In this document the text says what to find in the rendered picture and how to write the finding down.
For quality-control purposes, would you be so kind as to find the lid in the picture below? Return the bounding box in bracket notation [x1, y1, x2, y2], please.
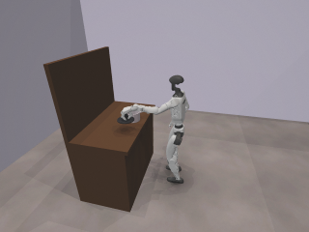
[117, 116, 134, 124]

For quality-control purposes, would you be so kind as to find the right robot upper arm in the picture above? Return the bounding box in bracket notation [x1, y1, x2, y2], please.
[182, 90, 189, 111]

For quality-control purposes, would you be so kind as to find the robot left hand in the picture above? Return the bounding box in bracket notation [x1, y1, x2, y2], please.
[121, 106, 133, 121]

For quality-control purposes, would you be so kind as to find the table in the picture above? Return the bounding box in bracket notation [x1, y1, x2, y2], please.
[43, 46, 155, 212]

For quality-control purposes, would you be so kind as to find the robot foot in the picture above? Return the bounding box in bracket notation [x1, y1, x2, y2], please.
[167, 177, 183, 184]
[166, 165, 182, 172]

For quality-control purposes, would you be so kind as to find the pot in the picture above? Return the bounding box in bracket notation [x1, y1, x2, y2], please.
[127, 111, 142, 124]

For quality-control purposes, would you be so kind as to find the robot left foot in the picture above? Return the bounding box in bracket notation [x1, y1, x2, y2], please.
[167, 177, 183, 184]

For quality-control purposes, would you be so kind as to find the left robot upper arm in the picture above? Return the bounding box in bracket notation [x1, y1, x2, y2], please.
[154, 99, 180, 115]

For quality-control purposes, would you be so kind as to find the left robot forearm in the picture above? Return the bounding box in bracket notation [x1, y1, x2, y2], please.
[130, 103, 158, 114]

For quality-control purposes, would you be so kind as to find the robot right foot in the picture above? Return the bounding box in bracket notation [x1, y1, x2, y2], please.
[166, 165, 182, 172]

